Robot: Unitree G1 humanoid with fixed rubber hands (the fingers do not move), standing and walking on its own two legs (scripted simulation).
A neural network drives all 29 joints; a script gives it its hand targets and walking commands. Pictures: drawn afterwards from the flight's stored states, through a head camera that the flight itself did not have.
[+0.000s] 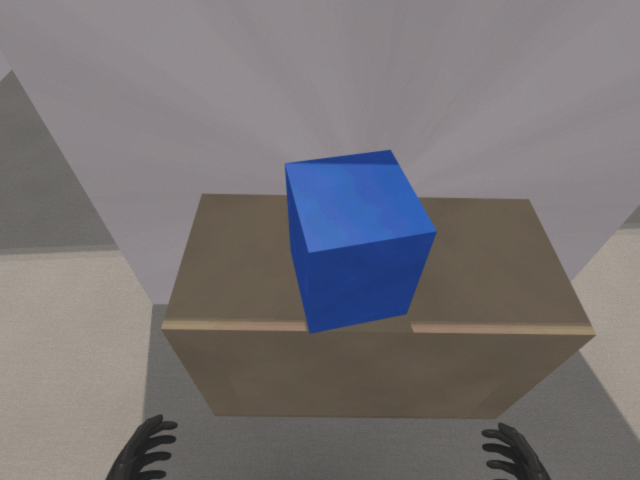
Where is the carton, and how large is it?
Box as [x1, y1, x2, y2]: [285, 150, 436, 333]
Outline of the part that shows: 390,150 285,163 291,254 310,333 400,315 406,313 436,231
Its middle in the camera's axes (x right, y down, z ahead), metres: +0.05 +0.00 +0.73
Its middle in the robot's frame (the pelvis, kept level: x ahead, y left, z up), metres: +0.53 -0.04 -0.09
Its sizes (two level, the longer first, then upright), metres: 0.210 0.200 0.250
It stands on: a pedestal, 0.55 m high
